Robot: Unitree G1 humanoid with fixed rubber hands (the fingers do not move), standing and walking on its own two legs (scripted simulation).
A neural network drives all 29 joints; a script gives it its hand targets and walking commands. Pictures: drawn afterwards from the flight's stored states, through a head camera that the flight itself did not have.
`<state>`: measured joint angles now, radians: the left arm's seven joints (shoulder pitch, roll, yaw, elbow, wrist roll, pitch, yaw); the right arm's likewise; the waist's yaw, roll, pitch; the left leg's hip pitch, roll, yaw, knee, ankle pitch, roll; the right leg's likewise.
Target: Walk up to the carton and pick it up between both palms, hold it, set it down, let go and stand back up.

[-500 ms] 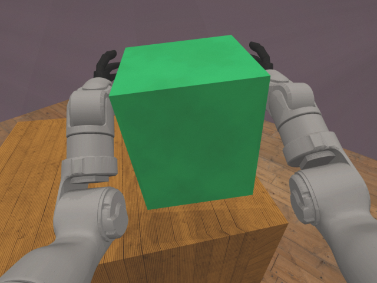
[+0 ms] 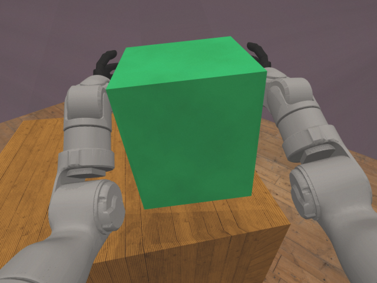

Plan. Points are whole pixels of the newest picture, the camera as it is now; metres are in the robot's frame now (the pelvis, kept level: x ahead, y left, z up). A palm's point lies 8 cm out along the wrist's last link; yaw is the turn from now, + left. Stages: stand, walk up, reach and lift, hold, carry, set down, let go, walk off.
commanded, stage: hold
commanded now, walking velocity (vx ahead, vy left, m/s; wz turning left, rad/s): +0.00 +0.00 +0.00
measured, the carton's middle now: (188, 121) +0.34 +0.00 +0.24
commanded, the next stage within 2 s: none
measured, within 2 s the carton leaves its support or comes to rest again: neither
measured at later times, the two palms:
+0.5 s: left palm (101, 85) +0.38 +0.16 +0.30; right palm (258, 77) +0.38 -0.14 +0.32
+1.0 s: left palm (103, 84) +0.37 +0.16 +0.31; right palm (260, 79) +0.38 -0.14 +0.32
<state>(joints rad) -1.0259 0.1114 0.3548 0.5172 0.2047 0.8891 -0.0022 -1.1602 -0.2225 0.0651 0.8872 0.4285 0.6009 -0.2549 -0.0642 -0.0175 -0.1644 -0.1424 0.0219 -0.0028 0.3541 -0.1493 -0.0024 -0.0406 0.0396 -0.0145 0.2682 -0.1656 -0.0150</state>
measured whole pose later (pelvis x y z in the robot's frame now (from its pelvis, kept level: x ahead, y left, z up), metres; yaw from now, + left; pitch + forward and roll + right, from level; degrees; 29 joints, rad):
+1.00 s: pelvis +0.00 +0.01 +0.00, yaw +0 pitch -3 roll -1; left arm -1.03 0.10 0.34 0.50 0.19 0.89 0.03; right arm -1.14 -0.23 0.05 0.86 0.44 0.62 -0.26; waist -0.07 -0.01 -0.18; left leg -0.16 0.01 -0.02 0.37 -0.16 0.00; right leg -0.05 0.04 0.00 0.26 -0.16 -0.01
